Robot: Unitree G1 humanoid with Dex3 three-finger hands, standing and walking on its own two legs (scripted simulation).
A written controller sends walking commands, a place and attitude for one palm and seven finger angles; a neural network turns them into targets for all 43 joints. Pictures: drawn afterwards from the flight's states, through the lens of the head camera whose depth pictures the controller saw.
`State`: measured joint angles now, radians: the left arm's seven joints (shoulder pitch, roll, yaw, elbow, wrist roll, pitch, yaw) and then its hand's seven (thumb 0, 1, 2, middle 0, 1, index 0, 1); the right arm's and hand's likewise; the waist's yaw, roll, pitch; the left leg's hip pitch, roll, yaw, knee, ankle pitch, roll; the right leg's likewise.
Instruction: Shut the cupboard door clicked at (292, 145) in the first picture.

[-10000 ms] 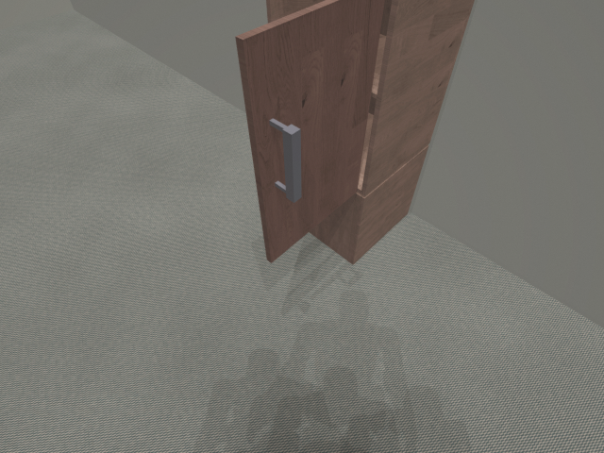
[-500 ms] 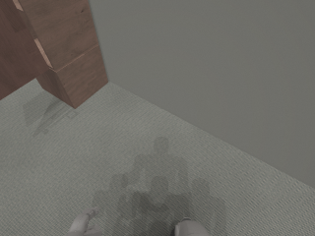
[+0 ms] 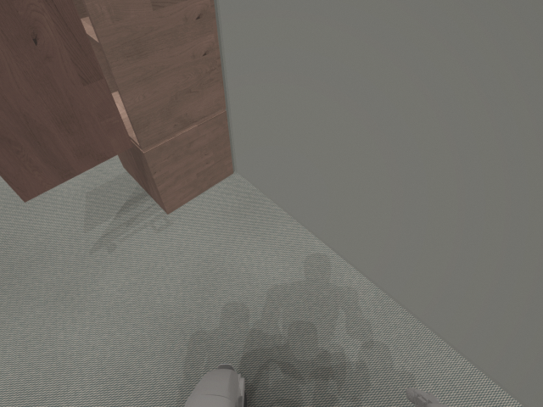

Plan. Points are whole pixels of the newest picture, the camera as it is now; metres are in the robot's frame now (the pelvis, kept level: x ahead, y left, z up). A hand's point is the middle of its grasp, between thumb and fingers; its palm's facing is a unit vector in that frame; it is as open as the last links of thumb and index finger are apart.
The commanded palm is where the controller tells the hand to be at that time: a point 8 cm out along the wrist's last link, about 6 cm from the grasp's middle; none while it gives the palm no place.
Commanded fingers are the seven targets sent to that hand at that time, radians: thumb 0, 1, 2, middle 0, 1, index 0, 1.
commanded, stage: walk to a spot facing it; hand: left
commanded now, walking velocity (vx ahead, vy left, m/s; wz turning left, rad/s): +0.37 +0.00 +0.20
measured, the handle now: out of the picture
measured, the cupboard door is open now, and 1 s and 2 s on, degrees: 91 91 91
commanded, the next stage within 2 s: turn to face it in 0.48 s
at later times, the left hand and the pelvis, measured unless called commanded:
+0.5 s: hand (168, 302) +0.31 +0.25 -0.16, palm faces +0.02 -0.98 -0.20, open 7.3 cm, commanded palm none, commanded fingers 0.00 0.90 0.90 -0.20 -0.30 -0.20 -0.30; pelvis +0.23 +0.05 +0.01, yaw -1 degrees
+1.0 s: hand (206, 240) +0.46 +0.20 -0.16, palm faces +0.17 -0.97 -0.20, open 7.1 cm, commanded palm none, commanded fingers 0.00 0.90 0.90 -0.20 -0.30 -0.20 -0.30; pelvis +0.38 +0.01 +0.00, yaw +9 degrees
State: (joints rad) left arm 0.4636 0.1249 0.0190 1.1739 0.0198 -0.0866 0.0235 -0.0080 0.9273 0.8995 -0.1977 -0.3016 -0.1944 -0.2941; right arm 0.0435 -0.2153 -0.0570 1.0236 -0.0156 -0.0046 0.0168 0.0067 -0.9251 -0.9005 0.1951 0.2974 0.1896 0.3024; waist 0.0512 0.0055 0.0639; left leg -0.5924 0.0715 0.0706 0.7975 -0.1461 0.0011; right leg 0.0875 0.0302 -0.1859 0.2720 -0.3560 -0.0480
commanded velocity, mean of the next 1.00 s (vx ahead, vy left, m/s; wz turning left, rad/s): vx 0.18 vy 0.00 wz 0.21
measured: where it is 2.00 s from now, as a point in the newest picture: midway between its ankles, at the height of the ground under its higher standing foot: (284, 354)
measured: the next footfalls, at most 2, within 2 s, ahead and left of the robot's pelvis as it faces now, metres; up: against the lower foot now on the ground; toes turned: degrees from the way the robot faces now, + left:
left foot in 0.12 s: +0.20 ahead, +0.10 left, +0.00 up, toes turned +7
right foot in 0.68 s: +0.43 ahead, -0.08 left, +0.00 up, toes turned -7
